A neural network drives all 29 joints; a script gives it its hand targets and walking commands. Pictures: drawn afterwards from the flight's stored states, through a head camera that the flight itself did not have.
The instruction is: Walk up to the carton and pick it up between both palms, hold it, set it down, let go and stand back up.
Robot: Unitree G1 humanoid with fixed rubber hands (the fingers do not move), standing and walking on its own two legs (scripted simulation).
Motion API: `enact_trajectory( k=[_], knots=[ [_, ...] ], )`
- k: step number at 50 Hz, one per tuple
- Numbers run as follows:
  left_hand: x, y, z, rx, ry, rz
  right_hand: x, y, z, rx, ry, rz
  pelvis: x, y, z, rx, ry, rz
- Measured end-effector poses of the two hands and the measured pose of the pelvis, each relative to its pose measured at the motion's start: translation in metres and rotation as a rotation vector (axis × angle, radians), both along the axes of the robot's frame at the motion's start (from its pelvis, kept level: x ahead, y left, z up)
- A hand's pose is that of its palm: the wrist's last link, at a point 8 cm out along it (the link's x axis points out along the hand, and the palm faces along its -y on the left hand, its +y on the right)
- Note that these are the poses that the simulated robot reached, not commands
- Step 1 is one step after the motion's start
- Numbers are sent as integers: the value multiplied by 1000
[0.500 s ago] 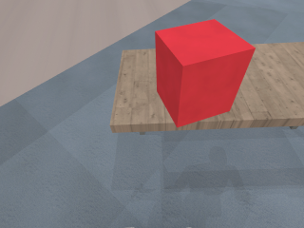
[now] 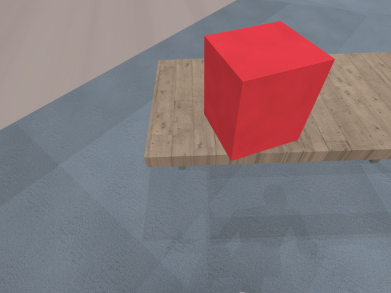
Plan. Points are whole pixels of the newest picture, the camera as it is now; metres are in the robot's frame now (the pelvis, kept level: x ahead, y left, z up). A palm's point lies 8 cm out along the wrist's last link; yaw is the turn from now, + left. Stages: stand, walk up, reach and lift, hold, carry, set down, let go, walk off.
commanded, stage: walk up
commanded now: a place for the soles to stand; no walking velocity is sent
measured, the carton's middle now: (255, 92) +0.59 -0.15 +0.08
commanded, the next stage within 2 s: none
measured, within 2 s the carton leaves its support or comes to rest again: neither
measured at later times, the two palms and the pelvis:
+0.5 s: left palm (88, 289) +0.17 +0.23 -0.08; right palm out of the picture +0.06 -0.44 -0.08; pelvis +0.03 -0.09 -0.01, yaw -3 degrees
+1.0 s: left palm out of the picture +0.12 +0.21 -0.06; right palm out of the picture +0.18 -0.46 -0.05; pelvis +0.12 -0.12 +0.03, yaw -4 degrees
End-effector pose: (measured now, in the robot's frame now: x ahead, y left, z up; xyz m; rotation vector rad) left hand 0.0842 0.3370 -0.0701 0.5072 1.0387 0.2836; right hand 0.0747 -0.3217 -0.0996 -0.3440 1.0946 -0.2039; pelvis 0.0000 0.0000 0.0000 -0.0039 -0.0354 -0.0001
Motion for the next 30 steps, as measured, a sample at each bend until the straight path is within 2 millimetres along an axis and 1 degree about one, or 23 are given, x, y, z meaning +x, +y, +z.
enact_trajectory(
  k=[5,9,12,14,16,20,23,25,27,30],
  knots=[
    [13,-6,3,2,-24,-10,1,-4,-1,4,-4,-2,1,-5,0,6,3,0],
    [13,-7,5,7,-32,-4,5,-6,-2,10,-13,5,2,-7,0,9,4,0],
    [14,-11,1,-16,-1,-36,5,-12,2,-8,-43,4,4,-10,-1,15,6,1],
    [19,-19,-2,-37,17,-57,1,-24,8,-36,-54,-7,6,-15,0,18,13,-2],
    [29,-30,-4,-59,22,-83,-5,-40,15,-71,-53,-25,9,-23,1,19,18,-12],
    [55,-60,-11,-97,12,-130,-15,-74,24,-121,-31,-56,17,-47,1,31,21,-28],
    [76,-88,-14,-114,-2,-160,-18,-102,23,-134,-10,-71,24,-70,-2,47,31,-39],
    [86,-105,-14,-110,-10,-166,-14,-121,17,-133,-4,-69,29,-86,-6,54,30,-50],
    [86,-119,-16,-106,-19,-154,-7,-134,10,-125,-3,-57,33,-102,-10,55,-4,-56],
    [71,-133,-9,-120,-8,-104,9,-144,13,-107,-15,-42,42,-115,-2,65,-32,-64]
  ],
)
